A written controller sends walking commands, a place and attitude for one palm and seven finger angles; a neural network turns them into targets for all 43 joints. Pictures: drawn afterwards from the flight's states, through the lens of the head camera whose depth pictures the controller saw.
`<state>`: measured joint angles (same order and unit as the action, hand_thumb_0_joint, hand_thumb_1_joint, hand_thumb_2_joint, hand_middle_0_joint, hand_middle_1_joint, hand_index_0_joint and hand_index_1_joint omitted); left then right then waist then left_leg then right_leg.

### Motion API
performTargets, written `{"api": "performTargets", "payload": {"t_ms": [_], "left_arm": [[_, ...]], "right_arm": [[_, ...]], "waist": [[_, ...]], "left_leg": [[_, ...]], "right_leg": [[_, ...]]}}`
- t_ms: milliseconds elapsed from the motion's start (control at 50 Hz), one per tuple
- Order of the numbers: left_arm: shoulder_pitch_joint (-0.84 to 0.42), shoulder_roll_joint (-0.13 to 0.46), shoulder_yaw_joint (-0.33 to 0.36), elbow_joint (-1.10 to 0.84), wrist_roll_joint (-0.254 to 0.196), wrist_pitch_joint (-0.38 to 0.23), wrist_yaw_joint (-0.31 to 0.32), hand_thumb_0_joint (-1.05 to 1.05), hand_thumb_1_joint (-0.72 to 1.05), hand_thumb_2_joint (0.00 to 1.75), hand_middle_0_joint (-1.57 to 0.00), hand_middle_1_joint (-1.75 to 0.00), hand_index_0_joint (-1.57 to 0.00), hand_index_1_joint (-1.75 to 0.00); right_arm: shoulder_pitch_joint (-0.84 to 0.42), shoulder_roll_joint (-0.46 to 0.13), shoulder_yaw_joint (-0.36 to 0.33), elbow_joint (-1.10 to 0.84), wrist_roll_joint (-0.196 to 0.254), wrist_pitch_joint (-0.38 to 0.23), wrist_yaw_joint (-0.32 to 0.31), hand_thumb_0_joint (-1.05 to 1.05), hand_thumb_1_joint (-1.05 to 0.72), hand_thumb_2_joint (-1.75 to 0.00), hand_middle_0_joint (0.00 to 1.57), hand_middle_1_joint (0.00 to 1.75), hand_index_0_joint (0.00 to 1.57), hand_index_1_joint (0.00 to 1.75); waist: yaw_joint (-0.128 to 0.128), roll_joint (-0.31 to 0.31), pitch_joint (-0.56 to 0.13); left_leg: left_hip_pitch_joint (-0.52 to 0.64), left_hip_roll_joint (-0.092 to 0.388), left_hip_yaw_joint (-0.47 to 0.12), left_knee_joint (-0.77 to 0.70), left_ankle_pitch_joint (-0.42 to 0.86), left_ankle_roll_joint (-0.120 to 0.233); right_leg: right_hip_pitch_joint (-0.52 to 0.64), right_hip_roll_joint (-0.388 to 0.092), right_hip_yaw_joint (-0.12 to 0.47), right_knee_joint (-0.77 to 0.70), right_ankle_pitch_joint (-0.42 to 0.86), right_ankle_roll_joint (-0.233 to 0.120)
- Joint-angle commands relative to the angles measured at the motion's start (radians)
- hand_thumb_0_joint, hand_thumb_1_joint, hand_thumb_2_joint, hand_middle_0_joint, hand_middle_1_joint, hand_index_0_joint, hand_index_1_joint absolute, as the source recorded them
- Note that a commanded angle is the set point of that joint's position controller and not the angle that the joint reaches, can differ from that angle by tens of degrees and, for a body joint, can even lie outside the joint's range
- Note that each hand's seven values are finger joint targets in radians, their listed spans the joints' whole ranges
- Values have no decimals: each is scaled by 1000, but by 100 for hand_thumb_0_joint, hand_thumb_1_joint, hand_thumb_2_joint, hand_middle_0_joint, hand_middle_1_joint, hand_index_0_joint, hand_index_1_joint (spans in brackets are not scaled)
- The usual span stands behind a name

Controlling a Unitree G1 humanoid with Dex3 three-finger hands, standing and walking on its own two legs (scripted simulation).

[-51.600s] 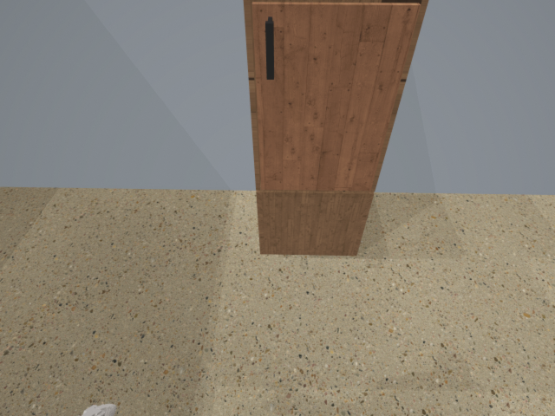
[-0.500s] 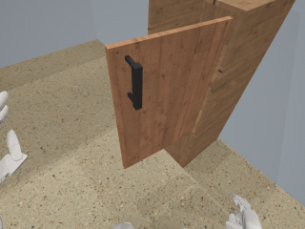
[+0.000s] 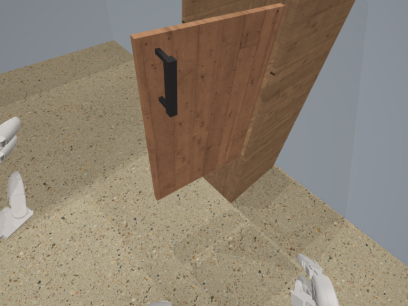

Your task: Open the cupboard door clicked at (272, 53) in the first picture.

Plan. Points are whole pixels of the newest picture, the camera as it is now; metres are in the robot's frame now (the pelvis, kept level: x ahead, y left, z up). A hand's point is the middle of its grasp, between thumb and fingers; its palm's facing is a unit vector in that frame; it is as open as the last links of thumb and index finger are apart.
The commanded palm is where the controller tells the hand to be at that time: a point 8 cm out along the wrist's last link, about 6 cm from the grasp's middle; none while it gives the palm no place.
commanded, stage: stop stepping back and stand still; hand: left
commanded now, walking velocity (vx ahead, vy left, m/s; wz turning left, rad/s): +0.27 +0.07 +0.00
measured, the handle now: (166, 84) +0.50 +0.13 +0.16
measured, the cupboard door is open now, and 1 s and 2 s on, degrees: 82 82 82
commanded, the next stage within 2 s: let the arm hang, fingers relaxed in 0.66 s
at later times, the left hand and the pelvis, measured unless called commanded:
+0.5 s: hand out of the picture +0.12 +0.30 +0.17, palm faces +0.53 -0.76 -0.38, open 7.4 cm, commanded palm +0.06 +0.33 +0.19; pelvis -0.07 +0.02 +0.00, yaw +3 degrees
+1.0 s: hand out of the picture +0.02 +0.23 -0.14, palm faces +0.14 -0.95 -0.26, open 7.4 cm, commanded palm none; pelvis -0.08 +0.02 -0.02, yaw +7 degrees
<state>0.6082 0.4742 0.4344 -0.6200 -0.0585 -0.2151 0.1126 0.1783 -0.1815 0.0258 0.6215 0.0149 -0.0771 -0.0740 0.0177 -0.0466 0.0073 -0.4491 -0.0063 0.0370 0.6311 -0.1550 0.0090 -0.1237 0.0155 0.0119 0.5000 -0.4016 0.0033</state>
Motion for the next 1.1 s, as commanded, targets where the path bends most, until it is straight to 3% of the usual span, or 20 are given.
{"api": "performTargets", "payload": {"t_ms": [0, 60, 140, 200, 240, 360, 420, 460, 580, 620, 680, 720, 740, 800, 860, 900, 940, 980, 1020, 1080], "left_arm": [[-15, 128, 134, -124, -15, -21, 42, 0, 90, 90, -20, -30, -20, -30], [-62, 135, 135, -64, -6, -19, 52, 0, 90, 90, -20, -30, -20, -30], [10, 120, 118, -63, 7, -11, 49, 0, 90, 90, -20, -30, -20, -30], [-26, 125, 99, -99, 6, -22, 37, 0, 90, 90, -20, -30, -20, -30], [-107, 138, 115, -112, 17, -37, 38, 0, 90, 90, -20, -30, -20, -30], [-217, 93, 65, -2, 46, -51, 73, 0, 90, 90, -20, -30, -20, -30], [-228, 110, 74, -102, 45, -76, 77, 0, 90, 90, -20, -30, -20, -30], [-225, 140, 93, -121, 43, -79, 63, 0, 90, 90, -20, -30, -20, -30], [-41, 111, 107, -42, 31, -52, 47, 0, 90, 90, -20, -30, -20, -30], [-37, 133, 131, -17, 23, -55, 44, 0, 90, 90, -20, -30, -20, -30], [-53, 125, 129, 14, 5, -39, 43, 0, 90, 90, -20, -30, -20, -30], [-88, 117, 120, 22, 12, -44, 47, 0, 90, 90, -20, -30, -20, -30], [-218, -71, -260, 721, 126, 129, -68, 0, 90, 90, -20, -30, -20, -30], [-230, -154, -294, 775, 95, 222, -103, 0, 90, 90, -20, -30, -20, -30], [-286, -177, -342, 896, 89, 232, -108, 0, 90, 90, -20, -30, -20, -30], [-365, -169, -344, 982, 87, 227, -106, 0, 90, 90, -20, -30, -20, -30], [-342, -155, -347, 1124, 84, 224, -99, 0, 90, 90, -20, -30, -20, -30], [-263, -109, -352, 1254, 85, 209, -95, 0, 90, 90, -20, -30, -20, -30], [-286, -71, -368, 1351, 80, 194, -96, 0, 90, 90, -20, -30, -20, -30], [-362, -145, -354, 1419, 86, 196, -87, 0, 90, 90, -20, -30, -20, -30]], "right_arm": [[-61, -157, -58, -164, 5, -74, -25, 0, -90, -90, 20, 30, 20, 30], [-35, -156, -63, -140, -10, -102, -15, 0, -90, -90, 20, 30, 20, 30], [-78, -157, -65, -177, -4, -79, -8, 0, -90, -90, 20, 30, 20, 30], [-90, -150, -85, -166, -10, -46, 0, 0, -90, -90, 20, 30, 20, 30], [-55, -166, -89, -132, -23, -56, -2, 0, -90, -90, 20, 30, 20, 30], [-33, -146, -66, -106, -28, -107, -49, 0, -90, -90, 20, 30, 20, 30], [-19, -172, -70, -136, -20, -128, -36, 0, -90, -90, 20, 30, 20, 30], [-20, -145, -65, -109, -32, -140, -20, 0, -90, -90, 20, 30, 20, 30], [-40, -159, -63, -124, -14, -129, 16, 0, -90, -90, 20, 30, 20, 30], [-45, -148, -63, -134, -16, -111, 16, 0, -90, -90, 20, 30, 20, 30], [-30, -139, -77, -124, -9, -84, 16, 0, -90, -90, 20, 30, 20, 30], [-42, -127, -65, -124, -11, -77, 13, 0, -90, -90, 20, 30, 20, 30], [-22, -247, -115, 113, -26, -87, 106, 0, -90, -90, 20, 30, 20, 30], [106, -117, -80, 95, -20, 38, 92, 0, -90, -90, 20, 30, 20, 30], [58, -244, -91, 61, -69, 38, 75, 0, -90, -90, 20, 30, 20, 30], [22, -237, -81, 63, -86, 36, 56, 0, -90, -90, 20, 30, 20, 30], [-9, -216, -66, 101, -75, 43, 51, 0, -90, -90, 20, 30, 20, 30], [-20, -178, -58, 135, -49, 51, 51, 0, -90, -90, 20, 30, 20, 30], [58, -102, -55, 181, -26, 75, 51, 0, -90, -90, 20, 30, 20, 30], [97, -90, -74, 255, -39, 96, 44, 0, -90, -90, 20, 30, 20, 30]], "waist": [[-19, 282, -189], [-23, 282, -132], [-14, 187, -48], [-15, -190, 20], [-45, -111, 19], [-34, 67, 2], [-17, 340, -39], [-32, 300, -42], [-17, 186, -49], [-29, 64, -53], [-31, -105, -24], [-27, -100, -24], [-72, -17, 2], [-79, -23, -20], [-52, 114, 13], [-35, 47, -9], [-1, 155, -52], [28, 92, -127], [-27, -49, -135], [-45, -5, -65]], "left_leg": [[436, 179, -201, -230, 623, 76], [281, 246, -341, -373, 228, 104], [-46, 114, -170, -418, -404, 33], [56, -34, -60, 316, -234, -30], [-7, 10, -77, 450, -187, -24], [266, 14, 33, -171, -208, 30], [329, 255, -331, -329, -35, 119], [327, 256, -325, -328, 247, 124], [145, 183, -136, -233, 123, 65], [57, 115, -92, -160, -63, 33], [82, 16, -30, 96, -249, 2], [49, 28, -54, 160, -280, 4], [-51, 94, -67, 287, -293, 11], [188, 40, -24, 19, -162, 10], [106, 354, -498, -240, 223, 225], [84, 324, -454, -246, 366, 236], [115, 246, -300, -175, 560, 169], [109, 104, -159, -70, 305, 61], [119, -20, -39, 72, -272, -13], [168, 6, -60, 111, -289, 4]], "right_leg": [[-181, -18, -39, 194, 175, 21], [-140, 3, -1, 189, -136, 9], [101, -6, -47, -51, -22, -24], [-333, -358, 419, -425, -399, -181], [-343, -333, 327, -372, -288, -174], [-261, -188, 123, -196, -194, -101], [-280, -17, -52, 180, 33, -5], [-282, -12, -66, 250, -35, 6], [11, -8, -60, -54, 176, -3], [56, -82, 96, -97, 270, -49], [-119, -250, 370, -299, -55, -138], [-94, -278, 330, -292, 33, -159], [-162, -353, 137, -96, 410, -185], [-320, -198, -14, 23, 195, -111], [-400, -32, -35, 419, -102, 2], [-322, -50, 43, 426, -108, 2], [-181, -41, 19, 282, 26, 3], [5, -80, 97, 43, 394, -19], [-38, -309, 345, -137, 456, -138], [-113, -262, 284, -203, 321, -172]]}}
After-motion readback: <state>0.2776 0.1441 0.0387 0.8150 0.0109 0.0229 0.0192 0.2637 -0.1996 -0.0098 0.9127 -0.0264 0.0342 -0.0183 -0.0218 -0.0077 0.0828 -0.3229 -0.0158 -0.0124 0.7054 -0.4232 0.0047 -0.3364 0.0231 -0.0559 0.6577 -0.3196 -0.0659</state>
